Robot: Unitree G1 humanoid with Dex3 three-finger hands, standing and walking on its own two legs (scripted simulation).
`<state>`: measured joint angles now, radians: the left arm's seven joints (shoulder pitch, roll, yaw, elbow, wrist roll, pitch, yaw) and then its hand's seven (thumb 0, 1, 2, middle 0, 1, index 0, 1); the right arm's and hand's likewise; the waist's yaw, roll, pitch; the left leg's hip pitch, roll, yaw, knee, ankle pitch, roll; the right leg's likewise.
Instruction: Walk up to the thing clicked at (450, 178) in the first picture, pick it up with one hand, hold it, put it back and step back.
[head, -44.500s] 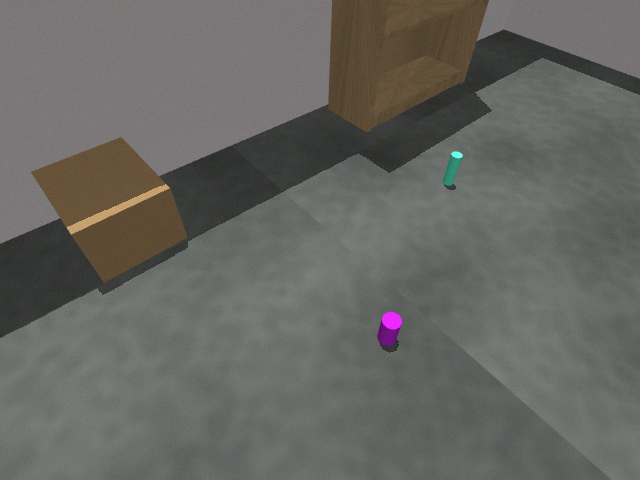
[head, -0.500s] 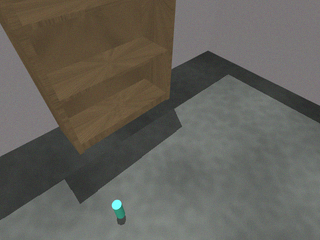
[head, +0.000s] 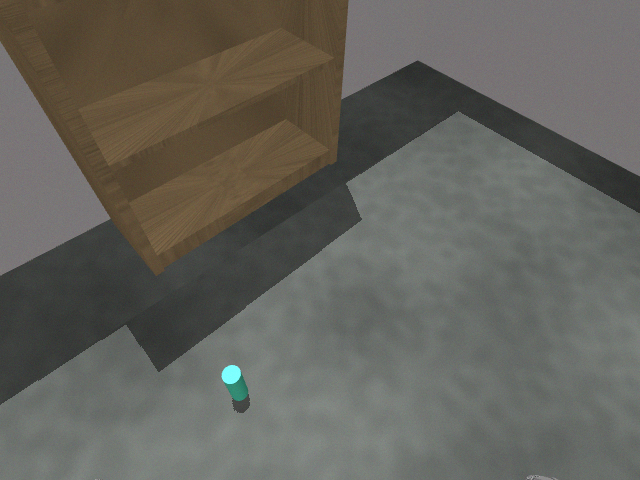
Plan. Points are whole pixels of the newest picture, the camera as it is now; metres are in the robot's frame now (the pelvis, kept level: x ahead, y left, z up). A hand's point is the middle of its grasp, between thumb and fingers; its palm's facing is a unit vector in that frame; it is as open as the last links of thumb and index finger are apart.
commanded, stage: step back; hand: left
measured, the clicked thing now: (235, 383) +0.45 +0.23 -0.69
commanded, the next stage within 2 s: none
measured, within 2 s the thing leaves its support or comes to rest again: neither
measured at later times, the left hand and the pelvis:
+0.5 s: hand out of the picture +0.02 +0.29 -0.17, palm faces -0.11 -0.92 -0.39, open 7.4 cm; pelvis -0.09 +0.02 -0.02, yaw -5 degrees
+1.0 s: hand out of the picture -0.07 +0.28 -0.16, palm faces -0.01 -0.93 -0.37, open 7.4 cm; pelvis -0.21 +0.02 -0.01, yaw -1 degrees
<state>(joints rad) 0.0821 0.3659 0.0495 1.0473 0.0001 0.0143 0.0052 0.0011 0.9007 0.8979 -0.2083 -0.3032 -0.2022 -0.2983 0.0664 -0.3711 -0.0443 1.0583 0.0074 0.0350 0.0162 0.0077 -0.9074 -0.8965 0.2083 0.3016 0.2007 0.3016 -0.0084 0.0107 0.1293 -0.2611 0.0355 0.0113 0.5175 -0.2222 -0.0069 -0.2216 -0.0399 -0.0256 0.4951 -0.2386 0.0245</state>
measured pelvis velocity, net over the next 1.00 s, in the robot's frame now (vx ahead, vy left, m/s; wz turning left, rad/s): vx -0.21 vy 0.02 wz -0.02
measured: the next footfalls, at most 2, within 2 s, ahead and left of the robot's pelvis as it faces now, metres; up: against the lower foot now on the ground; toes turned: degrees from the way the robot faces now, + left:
right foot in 0.54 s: -0.11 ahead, -0.11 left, +0.00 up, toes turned -2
left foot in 0.86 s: -0.14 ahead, +0.12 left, +0.00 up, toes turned -3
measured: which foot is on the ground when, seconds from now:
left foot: down 0.00-0.58, up 0.60-0.84, down 0.86-1.00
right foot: down 0.00-0.20, up 0.22-0.52, down 0.54-0.88, up 0.90-1.00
